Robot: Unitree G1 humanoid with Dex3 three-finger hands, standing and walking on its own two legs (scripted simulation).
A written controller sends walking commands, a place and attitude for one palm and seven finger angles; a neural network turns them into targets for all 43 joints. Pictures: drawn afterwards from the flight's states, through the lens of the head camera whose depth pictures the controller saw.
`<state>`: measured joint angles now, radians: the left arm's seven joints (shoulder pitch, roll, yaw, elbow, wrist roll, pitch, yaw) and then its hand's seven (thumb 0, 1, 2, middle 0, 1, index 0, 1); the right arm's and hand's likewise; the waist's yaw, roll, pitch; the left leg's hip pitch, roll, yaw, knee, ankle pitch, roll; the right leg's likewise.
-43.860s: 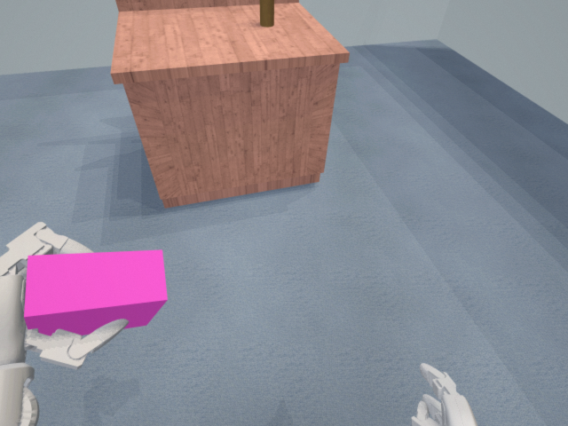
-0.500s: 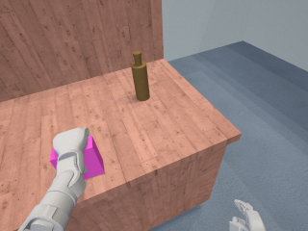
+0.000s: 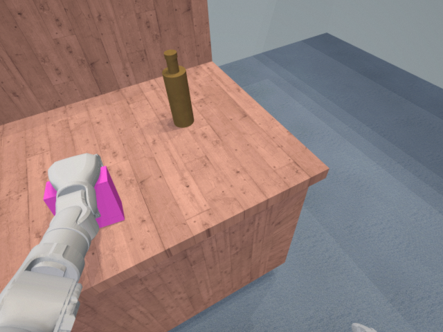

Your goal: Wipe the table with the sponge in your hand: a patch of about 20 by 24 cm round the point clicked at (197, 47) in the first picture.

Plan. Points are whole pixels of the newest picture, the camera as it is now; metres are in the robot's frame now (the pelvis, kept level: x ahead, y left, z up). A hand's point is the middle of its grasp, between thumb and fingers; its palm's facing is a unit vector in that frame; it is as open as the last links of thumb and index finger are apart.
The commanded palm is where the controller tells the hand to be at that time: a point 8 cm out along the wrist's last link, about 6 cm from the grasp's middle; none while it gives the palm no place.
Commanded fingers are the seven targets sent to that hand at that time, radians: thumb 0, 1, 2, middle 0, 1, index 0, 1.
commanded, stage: wipe forward along the middle lane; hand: left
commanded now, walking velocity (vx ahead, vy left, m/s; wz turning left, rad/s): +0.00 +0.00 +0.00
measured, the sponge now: (91, 208) +0.37 +0.30 +0.00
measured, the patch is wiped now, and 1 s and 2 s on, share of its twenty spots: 1.00 1.00 1.00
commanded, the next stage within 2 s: slide back across to the first lane in 0.70 s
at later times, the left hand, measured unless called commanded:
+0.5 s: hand (81, 174) +0.43 +0.32 +0.05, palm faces -0.12 -0.01 -0.99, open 9.9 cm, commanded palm +0.41 +0.32 +0.08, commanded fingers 0.00 0.10 1.30 -1.20 -1.60 -1.20 -1.60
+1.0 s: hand (73, 163) +0.46 +0.35 +0.05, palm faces -0.10 -0.02 -1.00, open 9.9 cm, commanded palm +0.43 +0.35 +0.10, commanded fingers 0.00 0.10 1.30 -1.20 -1.60 -1.20 -1.60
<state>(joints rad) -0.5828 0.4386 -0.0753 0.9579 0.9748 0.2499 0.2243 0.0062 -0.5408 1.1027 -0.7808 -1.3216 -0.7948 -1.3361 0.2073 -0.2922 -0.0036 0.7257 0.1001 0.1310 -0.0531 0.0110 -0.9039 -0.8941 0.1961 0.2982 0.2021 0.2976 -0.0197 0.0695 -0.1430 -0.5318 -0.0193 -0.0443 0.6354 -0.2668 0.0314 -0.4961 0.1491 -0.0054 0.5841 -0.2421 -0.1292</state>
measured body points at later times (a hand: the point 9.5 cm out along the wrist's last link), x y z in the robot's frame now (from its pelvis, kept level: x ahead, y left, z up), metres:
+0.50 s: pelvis +0.01 +0.01 +0.00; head +0.05 +0.00 +0.44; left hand +0.43 +0.32 +0.10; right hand +0.09 -0.26 -0.13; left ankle +0.03 +0.13 -0.72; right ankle +0.02 -0.03 -0.72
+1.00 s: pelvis +0.02 +0.05 +0.00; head +0.07 +0.06 +0.44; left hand +0.46 +0.35 +0.10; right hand +0.07 -0.21 -0.13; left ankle +0.03 +0.13 -0.72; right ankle +0.02 -0.03 -0.72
